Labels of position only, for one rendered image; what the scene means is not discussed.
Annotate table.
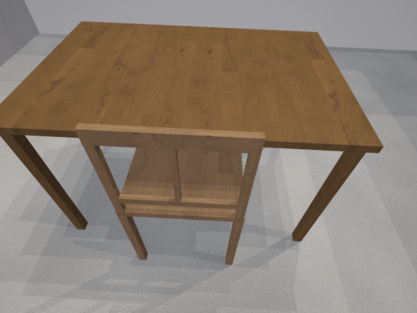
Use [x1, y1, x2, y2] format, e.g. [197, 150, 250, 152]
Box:
[0, 22, 384, 241]

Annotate chair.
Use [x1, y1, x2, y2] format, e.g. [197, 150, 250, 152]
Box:
[75, 123, 265, 265]

